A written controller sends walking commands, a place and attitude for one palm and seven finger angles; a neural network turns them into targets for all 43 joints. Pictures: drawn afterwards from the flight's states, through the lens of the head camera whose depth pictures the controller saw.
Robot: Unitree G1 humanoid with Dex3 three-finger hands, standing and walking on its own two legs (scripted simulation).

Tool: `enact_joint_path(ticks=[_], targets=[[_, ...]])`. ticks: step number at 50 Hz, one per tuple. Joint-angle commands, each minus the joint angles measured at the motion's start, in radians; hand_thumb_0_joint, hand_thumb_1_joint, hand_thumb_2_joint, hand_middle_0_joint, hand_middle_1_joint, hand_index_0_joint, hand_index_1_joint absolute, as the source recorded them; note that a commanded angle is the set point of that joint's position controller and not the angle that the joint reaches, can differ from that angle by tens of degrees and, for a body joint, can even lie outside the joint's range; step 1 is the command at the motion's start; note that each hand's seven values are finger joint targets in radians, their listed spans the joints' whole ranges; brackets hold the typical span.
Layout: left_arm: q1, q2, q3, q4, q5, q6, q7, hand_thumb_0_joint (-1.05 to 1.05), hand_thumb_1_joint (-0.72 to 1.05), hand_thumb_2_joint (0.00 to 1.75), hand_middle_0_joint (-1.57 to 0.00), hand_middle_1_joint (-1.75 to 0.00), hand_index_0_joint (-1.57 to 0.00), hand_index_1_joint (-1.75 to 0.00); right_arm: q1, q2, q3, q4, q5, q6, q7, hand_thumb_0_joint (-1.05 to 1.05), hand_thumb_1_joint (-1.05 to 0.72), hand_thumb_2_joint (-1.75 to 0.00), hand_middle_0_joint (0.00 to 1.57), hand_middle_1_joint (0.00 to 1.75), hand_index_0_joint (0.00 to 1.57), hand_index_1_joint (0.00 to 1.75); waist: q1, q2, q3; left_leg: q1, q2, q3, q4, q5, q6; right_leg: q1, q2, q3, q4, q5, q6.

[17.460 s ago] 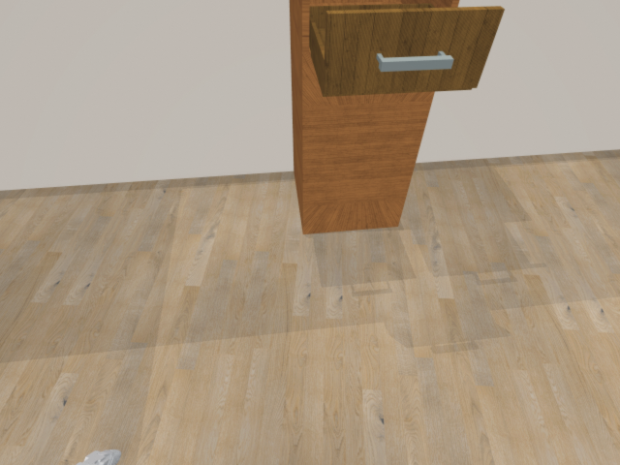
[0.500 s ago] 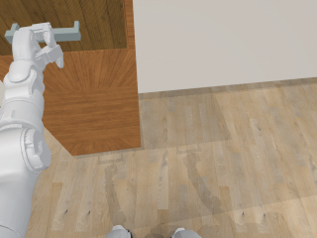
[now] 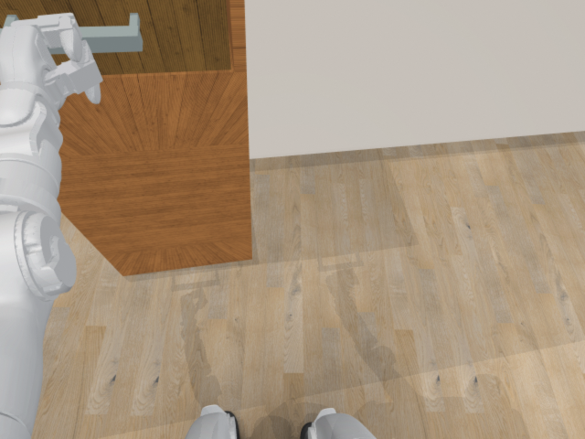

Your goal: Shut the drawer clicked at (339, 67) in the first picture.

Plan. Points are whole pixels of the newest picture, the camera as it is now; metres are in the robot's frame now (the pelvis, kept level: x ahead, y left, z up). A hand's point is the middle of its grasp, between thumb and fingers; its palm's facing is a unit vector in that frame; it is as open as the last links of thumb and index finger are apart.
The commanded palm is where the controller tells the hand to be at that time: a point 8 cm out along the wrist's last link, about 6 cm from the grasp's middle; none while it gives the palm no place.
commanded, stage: pull the fist back off the drawer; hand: left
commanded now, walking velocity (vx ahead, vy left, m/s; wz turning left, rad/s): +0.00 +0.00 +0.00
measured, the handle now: (73, 30) +0.62 +0.21 +0.15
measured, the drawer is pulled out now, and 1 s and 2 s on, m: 0.00 0.00 0.00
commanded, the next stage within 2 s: draw the hand back to the body in 0.68 s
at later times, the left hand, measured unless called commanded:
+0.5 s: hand (89, 69) +0.55 +0.19 +0.15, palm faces +0.06 -1.00 +0.01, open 3.0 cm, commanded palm +0.52 +0.22 +0.15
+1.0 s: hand (66, 103) +0.49 +0.20 +0.16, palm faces +0.06 -1.00 +0.02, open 3.3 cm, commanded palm +0.44 +0.24 +0.17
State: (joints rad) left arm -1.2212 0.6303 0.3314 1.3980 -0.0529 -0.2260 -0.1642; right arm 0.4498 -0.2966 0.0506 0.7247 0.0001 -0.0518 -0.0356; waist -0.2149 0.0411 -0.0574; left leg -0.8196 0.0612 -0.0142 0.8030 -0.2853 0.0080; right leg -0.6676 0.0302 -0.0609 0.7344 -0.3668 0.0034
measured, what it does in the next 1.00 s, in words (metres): stands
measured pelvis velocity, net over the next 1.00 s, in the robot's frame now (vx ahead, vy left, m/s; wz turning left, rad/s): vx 0.04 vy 0.00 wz -0.03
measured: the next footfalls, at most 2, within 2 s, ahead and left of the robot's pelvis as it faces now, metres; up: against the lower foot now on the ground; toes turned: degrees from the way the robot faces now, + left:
none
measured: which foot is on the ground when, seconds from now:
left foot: down 0.00-1.00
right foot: down 0.00-1.00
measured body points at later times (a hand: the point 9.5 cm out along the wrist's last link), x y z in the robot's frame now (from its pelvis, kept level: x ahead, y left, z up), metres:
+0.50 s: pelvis +0.00 +0.01 +0.00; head +0.11 +0.03 +0.44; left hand +0.54 +0.24 +0.15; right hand -0.05 -0.25 -0.10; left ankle +0.05 +0.11 -0.70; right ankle -0.01 -0.13 -0.70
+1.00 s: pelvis +0.04 +0.00 +0.01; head +0.08 +0.00 +0.46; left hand +0.48 +0.25 +0.16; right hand +0.08 -0.27 -0.10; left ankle +0.05 +0.11 -0.70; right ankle -0.01 -0.13 -0.70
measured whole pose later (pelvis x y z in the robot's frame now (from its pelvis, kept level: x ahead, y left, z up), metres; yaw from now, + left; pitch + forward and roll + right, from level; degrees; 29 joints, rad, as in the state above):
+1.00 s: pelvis +0.04 +0.00 +0.01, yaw -2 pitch +10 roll -2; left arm -0.67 0.41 0.37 0.83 -0.18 -0.14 -0.21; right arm 0.40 -0.28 0.01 0.62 0.05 0.04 -0.01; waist -0.09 0.05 -0.11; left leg -0.57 0.06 0.04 0.72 -0.33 0.01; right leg -0.44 0.02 0.00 0.66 -0.40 0.01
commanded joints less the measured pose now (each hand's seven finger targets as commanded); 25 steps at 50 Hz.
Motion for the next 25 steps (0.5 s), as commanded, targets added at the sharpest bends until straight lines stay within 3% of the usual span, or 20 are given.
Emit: enact_joint_path(ticks=[1,4,6,8,10,14,17,19,22,24,25], targets=[[-0.611,0.189,0.008,-0.255,-0.023,-0.062,0.013,0.00,0.90,0.90,-1.40,-1.60,-1.40,-1.60,0.200,-0.194,-0.067,-0.031,-0.001,-0.025,-0.023,0.00,-0.90,-0.90,0.20,0.30,0.20,0.30,-0.087,0.117,-0.373,0.457,-0.008,-0.045,-0.082,0.012,0.034,-0.089,0.023,0.039,-0.149,0.046,0.005],[-0.627,0.201,0.022,-0.269,-0.022,-0.067,0.018,0.00,0.90,0.90,-1.40,-1.60,-1.40,-1.60,0.206,-0.194,-0.068,-0.033,-0.005,-0.027,-0.020,0.00,-0.90,-0.90,0.20,0.30,0.20,0.30,-0.081,0.121,-0.393,0.468,-0.011,-0.053,-0.080,0.019,0.032,-0.090,0.025,0.034,-0.142,0.047,0.003],[-0.606,0.219,0.038,-0.245,-0.019,-0.060,0.018,0.00,0.90,0.90,-1.40,-1.60,-1.40,-1.60,0.209,-0.196,-0.068,-0.038,-0.006,-0.026,-0.020,0.00,-0.90,-0.90,0.20,0.30,0.20,0.30,-0.079,0.093,-0.382,0.442,-0.014,-0.050,-0.078,0.014,0.034,-0.079,0.025,0.036,-0.142,0.046,0.003],[-0.609,0.192,0.021,-0.245,-0.016,-0.058,0.018,0.00,0.90,0.90,-1.40,-1.60,-1.40,-1.60,0.208,-0.194,-0.068,-0.039,-0.006,-0.023,-0.017,0.00,-0.90,-0.90,0.20,0.30,0.20,0.30,-0.082,0.112,-0.369,0.454,-0.014,-0.053,-0.080,0.013,0.031,-0.102,0.026,0.031,-0.138,0.043,0.000],[-0.602,0.215,0.038,-0.248,-0.011,-0.056,0.020,0.00,0.90,0.90,-1.40,-1.60,-1.40,-1.60,0.211,-0.195,-0.070,-0.043,-0.009,-0.020,-0.015,0.00,-0.90,-0.90,0.20,0.30,0.20,0.30,-0.075,0.109,-0.378,0.442,-0.016,-0.053,-0.076,0.010,0.032,-0.095,0.025,0.031,-0.134,0.042,-0.001],[-0.600,0.195,0.035,-0.262,-0.007,-0.054,0.019,0.00,0.90,0.90,-1.40,-1.60,-1.40,-1.60,0.217,-0.190,-0.075,-0.049,-0.014,-0.012,-0.009,0.00,-0.90,-0.90,0.20,0.30,0.20,0.30,-0.071,0.114,-0.393,0.468,-0.016,-0.062,-0.070,0.045,0.029,-0.106,0.028,0.023,-0.124,0.059,-0.004],[-0.567,0.203,0.060,-0.270,-0.006,-0.054,0.019,0.00,0.90,0.90,-1.40,-1.60,-1.40,-1.60,0.222,-0.189,-0.078,-0.052,-0.020,-0.007,-0.002,0.00,-0.90,-0.90,0.20,0.30,0.20,0.30,-0.052,0.114,-0.419,0.491,-0.019,-0.067,-0.065,0.076,0.028,-0.096,0.032,0.018,-0.117,0.074,-0.011],[-0.551,0.172,0.044,-0.295,-0.007,-0.054,0.015,0.00,0.90,0.90,-1.40,-1.60,-1.40,-1.60,0.214,-0.182,-0.082,-0.059,-0.018,-0.003,0.003,0.00,-0.90,-0.90,0.20,0.30,0.20,0.30,-0.045,0.133,-0.429,0.510,-0.017,-0.061,-0.063,0.099,0.025,-0.094,0.033,0.016,-0.115,0.089,-0.010],[-0.472,0.175,0.073,-0.341,-0.014,-0.064,0.016,0.00,0.90,0.90,-1.40,-1.60,-1.40,-1.60,0.209,-0.178,-0.085,-0.073,-0.020,0.005,0.010,0.00,-0.90,-0.90,0.20,0.30,0.20,0.30,-0.009,0.153,-0.467,0.556,-0.016,-0.065,-0.065,0.162,0.020,-0.069,0.037,0.008,-0.105,0.121,-0.019],[-0.419,0.123,0.051,-0.355,-0.023,-0.063,0.013,0.00,0.90,0.90,-1.40,-1.60,-1.40,-1.60,0.192,-0.170,-0.088,-0.082,-0.016,0.009,0.016,0.00,-0.90,-0.90,0.20,0.30,0.20,0.30,0.002,0.133,-0.451,0.556,-0.016,-0.057,-0.067,0.167,0.020,-0.058,0.041,0.006,-0.110,0.129,-0.017],[-0.397,0.152,0.075,-0.375,-0.023,-0.065,0.015,0.00,0.90,0.90,-1.40,-1.60,-1.40,-1.60,0.190,-0.172,-0.091,-0.085,-0.013,0.014,0.016,0.00,-0.90,-0.90,0.20,0.30,0.20,0.30,0.012,0.118,-0.451,0.551,-0.014,-0.053,-0.069,0.175,0.021,-0.039,0.041,0.007,-0.109,0.138,-0.017]])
